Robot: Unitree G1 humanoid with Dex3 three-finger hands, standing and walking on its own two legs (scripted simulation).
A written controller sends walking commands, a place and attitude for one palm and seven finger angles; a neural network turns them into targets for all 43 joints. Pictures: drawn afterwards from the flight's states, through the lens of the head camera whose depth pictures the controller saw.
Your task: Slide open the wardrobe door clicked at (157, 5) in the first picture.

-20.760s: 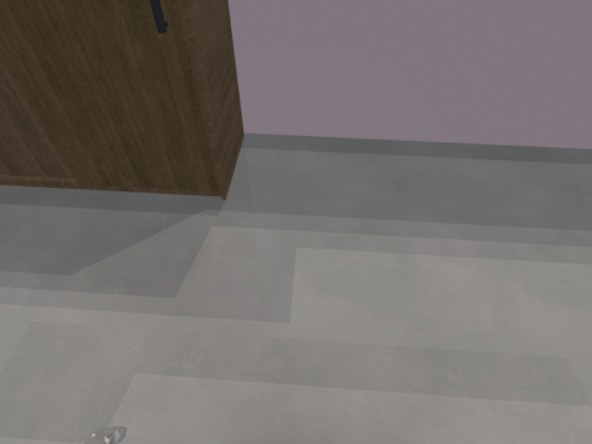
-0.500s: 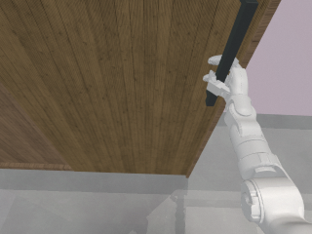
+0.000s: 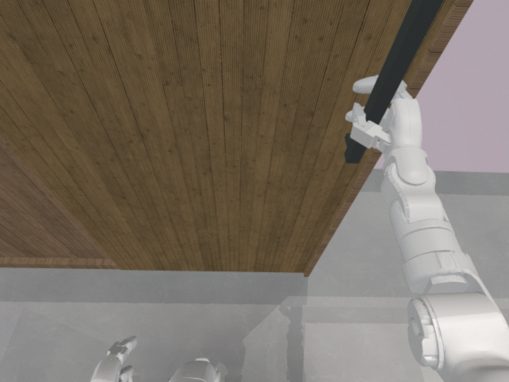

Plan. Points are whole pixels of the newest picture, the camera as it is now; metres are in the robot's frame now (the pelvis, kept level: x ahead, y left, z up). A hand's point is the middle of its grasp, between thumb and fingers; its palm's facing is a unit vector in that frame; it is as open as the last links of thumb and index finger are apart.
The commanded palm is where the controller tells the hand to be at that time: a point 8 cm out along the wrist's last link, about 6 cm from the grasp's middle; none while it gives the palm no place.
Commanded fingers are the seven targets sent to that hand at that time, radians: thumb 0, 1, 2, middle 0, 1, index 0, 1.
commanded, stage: step sideways, sliding the door along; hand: right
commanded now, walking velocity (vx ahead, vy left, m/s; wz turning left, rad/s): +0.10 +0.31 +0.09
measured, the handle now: (379, 84) +0.50 -0.14 +0.19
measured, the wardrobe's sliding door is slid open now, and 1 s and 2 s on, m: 0.00 0.08 0.37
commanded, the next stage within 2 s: none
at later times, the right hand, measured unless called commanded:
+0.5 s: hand (342, 123) +0.47 -0.10 +0.14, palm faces +0.32 +0.94 -0.14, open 6.3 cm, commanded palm +0.43 -0.07 +0.15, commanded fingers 0.00 -0.90 -0.90 0.45 1.40 0.45 1.40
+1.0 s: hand (297, 117) +0.47 -0.03 +0.14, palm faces +0.53 +0.84 -0.12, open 6.5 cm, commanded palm +0.43 +0.01 +0.15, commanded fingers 0.00 -0.90 -0.90 0.45 1.40 0.45 1.40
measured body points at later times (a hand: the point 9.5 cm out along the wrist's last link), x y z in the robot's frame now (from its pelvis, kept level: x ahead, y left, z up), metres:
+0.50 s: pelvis +0.08 +0.12 +0.00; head +0.18 +0.12 +0.43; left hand +0.33 +0.27 -0.11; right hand +0.44 -0.15 +0.15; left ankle +0.16 +0.22 -0.72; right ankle -0.01 -0.09 -0.72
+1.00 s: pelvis +0.17 +0.24 +0.00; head +0.27 +0.23 +0.44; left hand +0.40 +0.37 -0.11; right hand +0.44 -0.07 +0.15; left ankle +0.23 +0.34 -0.72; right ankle +0.07 +0.03 -0.71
